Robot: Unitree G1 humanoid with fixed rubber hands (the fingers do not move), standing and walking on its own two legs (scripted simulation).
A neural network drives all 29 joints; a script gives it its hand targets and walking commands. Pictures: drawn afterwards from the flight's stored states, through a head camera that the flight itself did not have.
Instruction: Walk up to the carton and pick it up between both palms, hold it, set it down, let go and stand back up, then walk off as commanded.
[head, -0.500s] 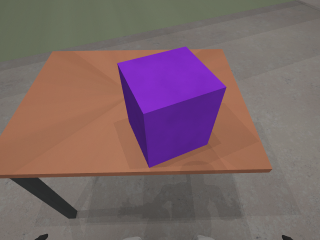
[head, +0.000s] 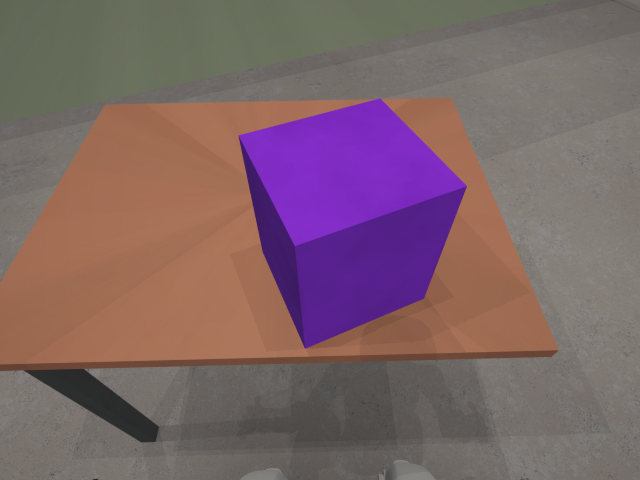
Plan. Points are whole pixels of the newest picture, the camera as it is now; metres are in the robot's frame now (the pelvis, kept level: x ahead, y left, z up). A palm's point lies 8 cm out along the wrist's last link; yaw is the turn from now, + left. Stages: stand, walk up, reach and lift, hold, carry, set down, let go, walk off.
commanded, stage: walk up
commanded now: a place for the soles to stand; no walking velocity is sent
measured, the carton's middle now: (341, 226) +0.45 -0.01 +0.04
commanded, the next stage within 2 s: reach and lift in 0.84 s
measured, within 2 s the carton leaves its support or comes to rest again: neither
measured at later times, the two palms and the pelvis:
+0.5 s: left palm out of the picture +0.09 +0.32 -0.10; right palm out of the picture +0.10 -0.32 -0.10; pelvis +0.01 +0.00 +0.00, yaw +1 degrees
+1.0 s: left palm out of the picture +0.14 +0.29 -0.10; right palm out of the picture +0.14 -0.33 -0.11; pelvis +0.00 -0.01 -0.02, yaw +0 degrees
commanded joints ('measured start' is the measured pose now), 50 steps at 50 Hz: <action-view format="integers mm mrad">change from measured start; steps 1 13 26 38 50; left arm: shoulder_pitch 54 -39 -63 -113 -261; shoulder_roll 201 199 202 204 96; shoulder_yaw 59 44 41 39 115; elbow -27 -35 -40 -51 -542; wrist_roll -13 -19 -14 -13 38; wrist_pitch -34 -15 -13 -6 446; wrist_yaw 8 6 5 8 46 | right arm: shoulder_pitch -72 -87 -89 -55 -296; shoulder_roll -248 -259 -261 -279 -210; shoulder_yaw -48 -43 -46 -52 -169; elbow -62 -21 -11 6 77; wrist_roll -29 -20 -33 -36 -97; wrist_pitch -18 -20 -14 -19 -198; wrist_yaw -28 -24 -21 -21 56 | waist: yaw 32 14 1 -14 -16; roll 106 65 106 49 -9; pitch -121 -109 -70 -61 -231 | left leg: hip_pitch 28 96 86 82 -107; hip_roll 232 291 280 304 123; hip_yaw -281 -448 -472 -551 -6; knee -217 -314 -354 -390 -130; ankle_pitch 239 26 -20 -39 2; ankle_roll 138 178 173 170 -29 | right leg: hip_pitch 192 26 4 -28 269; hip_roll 18 18 22 27 107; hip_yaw -25 -2 5 7 -114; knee -248 -114 -118 -67 -132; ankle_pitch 44 -94 -102 -127 208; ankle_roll -60 -52 -46 -48 -93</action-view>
